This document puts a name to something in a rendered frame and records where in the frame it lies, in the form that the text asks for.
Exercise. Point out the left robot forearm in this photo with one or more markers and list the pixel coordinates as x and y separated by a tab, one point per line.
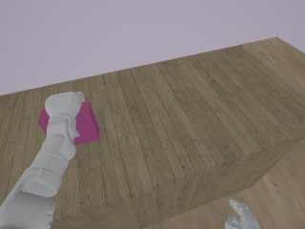
43	177

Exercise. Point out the right robot hand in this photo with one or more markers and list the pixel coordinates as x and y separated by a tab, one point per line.
247	218

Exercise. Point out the sponge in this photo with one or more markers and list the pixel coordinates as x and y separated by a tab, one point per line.
86	124

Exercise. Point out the robot left upper arm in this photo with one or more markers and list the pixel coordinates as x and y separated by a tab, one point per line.
28	211

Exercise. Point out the table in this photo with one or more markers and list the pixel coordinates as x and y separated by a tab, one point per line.
173	136

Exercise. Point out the left robot hand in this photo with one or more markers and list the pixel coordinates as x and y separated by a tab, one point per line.
68	103

